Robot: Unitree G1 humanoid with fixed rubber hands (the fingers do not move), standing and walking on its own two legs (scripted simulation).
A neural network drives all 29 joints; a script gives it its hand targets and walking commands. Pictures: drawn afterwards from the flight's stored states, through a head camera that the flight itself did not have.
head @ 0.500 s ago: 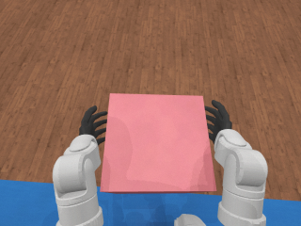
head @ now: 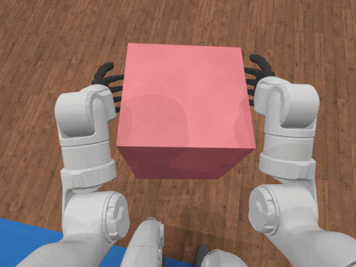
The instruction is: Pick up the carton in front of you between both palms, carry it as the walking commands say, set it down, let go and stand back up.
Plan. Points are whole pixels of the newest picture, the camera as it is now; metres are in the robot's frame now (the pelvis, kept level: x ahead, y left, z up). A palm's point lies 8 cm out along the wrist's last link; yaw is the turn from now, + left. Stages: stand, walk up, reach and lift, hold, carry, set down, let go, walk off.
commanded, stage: carry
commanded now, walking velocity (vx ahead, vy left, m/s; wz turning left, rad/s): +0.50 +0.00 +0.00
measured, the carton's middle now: (180, 123) +0.40 +0.02 +0.04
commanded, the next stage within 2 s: none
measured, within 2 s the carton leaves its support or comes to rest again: neither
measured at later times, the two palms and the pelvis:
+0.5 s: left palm out of the picture +0.76 +0.12 +0.17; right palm out of the picture +0.71 -0.17 +0.17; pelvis +0.34 +0.03 +0.02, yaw -1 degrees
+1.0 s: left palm out of the picture +0.99 +0.29 +0.24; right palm out of the picture +1.07 +0.01 +0.25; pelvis +0.66 +0.05 +0.05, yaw +13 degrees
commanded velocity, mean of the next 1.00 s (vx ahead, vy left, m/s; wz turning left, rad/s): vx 0.50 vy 0.00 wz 0.36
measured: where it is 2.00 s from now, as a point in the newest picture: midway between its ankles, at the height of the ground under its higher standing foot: (151, 77)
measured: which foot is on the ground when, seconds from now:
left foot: up 0.00-0.16, down 0.18-0.56, up 0.58-0.98, down 1.00-1.00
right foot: down 0.00-0.24, up 0.26-0.54, down 0.56-1.00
